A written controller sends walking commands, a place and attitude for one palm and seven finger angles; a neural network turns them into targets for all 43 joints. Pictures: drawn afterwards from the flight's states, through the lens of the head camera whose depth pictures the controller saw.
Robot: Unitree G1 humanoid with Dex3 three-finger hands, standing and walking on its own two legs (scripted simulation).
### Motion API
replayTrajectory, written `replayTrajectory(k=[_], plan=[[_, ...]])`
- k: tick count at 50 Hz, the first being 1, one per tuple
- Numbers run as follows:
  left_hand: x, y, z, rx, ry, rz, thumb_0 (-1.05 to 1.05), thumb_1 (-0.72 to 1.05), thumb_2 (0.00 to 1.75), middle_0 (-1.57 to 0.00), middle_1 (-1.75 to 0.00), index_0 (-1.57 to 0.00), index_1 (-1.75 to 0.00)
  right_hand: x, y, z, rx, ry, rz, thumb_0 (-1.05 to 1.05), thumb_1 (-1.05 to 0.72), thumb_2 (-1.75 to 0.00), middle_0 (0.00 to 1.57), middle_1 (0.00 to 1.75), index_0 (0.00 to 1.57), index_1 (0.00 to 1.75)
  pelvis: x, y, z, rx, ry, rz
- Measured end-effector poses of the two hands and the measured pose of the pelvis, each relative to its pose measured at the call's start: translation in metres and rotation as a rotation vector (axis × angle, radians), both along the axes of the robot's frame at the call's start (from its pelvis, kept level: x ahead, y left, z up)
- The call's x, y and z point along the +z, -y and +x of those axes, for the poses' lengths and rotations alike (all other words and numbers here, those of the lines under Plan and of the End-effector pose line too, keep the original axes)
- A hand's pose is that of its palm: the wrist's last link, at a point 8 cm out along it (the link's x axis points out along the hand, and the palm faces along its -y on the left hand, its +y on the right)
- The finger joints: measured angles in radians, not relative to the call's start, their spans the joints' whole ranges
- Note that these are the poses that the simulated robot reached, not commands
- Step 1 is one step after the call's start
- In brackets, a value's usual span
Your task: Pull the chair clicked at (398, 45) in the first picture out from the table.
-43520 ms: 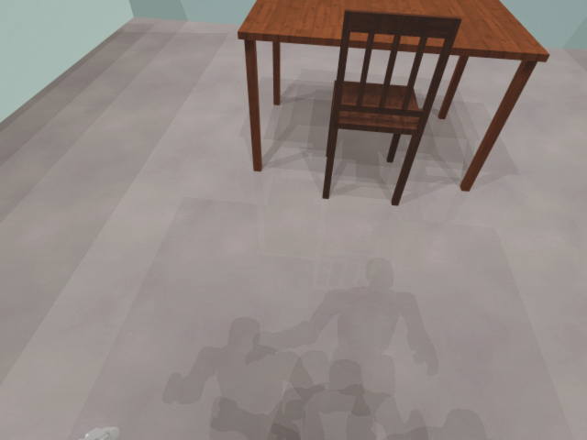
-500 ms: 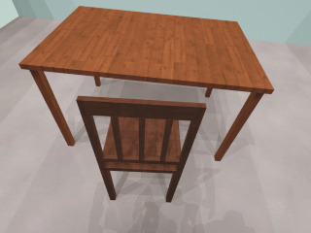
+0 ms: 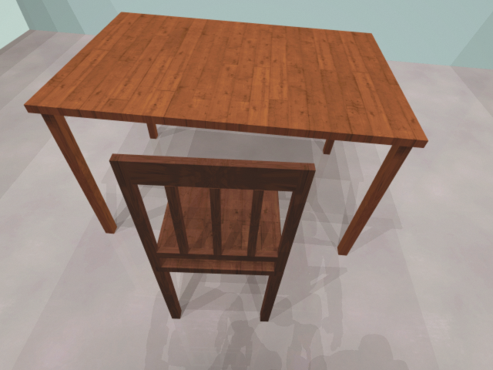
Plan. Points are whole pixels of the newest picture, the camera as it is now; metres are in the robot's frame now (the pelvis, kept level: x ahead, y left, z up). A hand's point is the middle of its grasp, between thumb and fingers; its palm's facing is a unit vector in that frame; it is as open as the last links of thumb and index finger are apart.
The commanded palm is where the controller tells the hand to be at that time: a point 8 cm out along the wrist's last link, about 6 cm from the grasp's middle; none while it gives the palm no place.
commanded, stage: look again from close up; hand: left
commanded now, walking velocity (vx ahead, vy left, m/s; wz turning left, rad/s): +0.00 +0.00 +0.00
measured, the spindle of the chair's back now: (216, 223) +0.45 +0.10 -0.11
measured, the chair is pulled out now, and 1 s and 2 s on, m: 0.18 0.18 0.18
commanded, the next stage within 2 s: raise the hand toward the chair's back in 1.56 s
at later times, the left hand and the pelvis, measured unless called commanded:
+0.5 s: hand out of the picture -0.03 +0.15 -0.18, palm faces +0.02 -0.99 -0.16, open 7.4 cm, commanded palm none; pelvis +0.00 -0.01 +0.00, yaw +0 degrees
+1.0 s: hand out of the picture -0.03 +0.15 -0.18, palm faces +0.02 -0.99 -0.15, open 7.4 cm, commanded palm none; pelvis -0.01 -0.01 +0.00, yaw +0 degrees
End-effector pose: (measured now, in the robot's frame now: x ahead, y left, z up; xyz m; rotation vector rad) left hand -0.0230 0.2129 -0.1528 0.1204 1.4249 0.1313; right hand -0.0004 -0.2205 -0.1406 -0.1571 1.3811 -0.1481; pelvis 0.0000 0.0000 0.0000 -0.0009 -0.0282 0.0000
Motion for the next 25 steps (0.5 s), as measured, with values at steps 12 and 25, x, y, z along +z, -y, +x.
replayTrajectory(k=[12,25], plan=[[0.001,0.009,-0.003,-0.003,0.000,-0.006,0.00,0.91,0.89,-0.20,-0.30,-0.20,-0.30,0.000,0.004,-0.007,-0.007,-0.014,0.007,0.01,-0.92,-0.90,0.20,0.30,0.20,0.30,0.001,0.006,-0.003,-0.003,0.000,0.000],[0.001,0.011,-0.007,-0.002,-0.003,-0.004,0.00,0.91,0.89,-0.20,-0.30,-0.20,-0.30,-0.001,0.002,-0.015,-0.016,-0.027,0.017,0.01,-0.92,-0.90,0.20,0.30,0.20,0.30,0.001,0.009,-0.004,-0.005,0.000,0.000]])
